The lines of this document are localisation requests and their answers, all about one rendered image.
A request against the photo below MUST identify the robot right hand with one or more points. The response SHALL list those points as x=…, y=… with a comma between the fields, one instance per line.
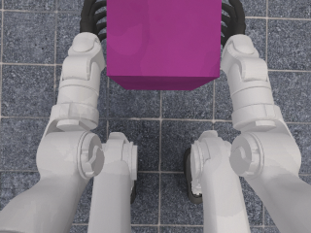
x=235, y=22

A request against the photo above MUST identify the robot left hand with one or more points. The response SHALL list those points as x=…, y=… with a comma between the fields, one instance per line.
x=89, y=18

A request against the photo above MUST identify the robot right upper arm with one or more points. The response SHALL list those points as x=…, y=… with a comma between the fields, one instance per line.
x=270, y=162

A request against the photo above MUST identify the robot left upper arm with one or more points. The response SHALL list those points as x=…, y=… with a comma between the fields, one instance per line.
x=66, y=162

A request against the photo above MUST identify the robot left forearm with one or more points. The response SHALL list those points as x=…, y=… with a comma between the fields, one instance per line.
x=79, y=85

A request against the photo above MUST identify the robot right forearm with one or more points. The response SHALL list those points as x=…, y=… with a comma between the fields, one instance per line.
x=250, y=89

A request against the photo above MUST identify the carton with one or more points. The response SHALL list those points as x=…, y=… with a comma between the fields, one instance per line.
x=163, y=44

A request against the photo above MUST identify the robot left thigh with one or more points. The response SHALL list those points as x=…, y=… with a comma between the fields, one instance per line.
x=111, y=191

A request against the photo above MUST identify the right robot foot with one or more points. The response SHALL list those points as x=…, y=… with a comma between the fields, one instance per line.
x=194, y=198

